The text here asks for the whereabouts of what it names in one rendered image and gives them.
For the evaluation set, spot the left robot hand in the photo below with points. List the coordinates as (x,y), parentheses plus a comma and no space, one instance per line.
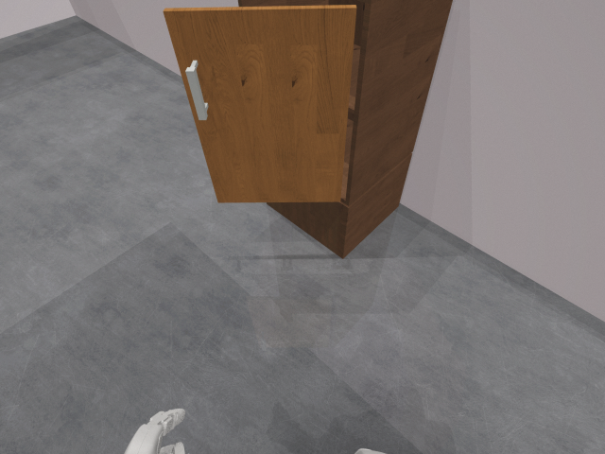
(148,438)

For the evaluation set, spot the cupboard door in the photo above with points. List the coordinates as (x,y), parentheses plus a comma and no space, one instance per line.
(277,83)

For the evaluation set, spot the handle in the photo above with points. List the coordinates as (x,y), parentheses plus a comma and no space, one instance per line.
(193,80)

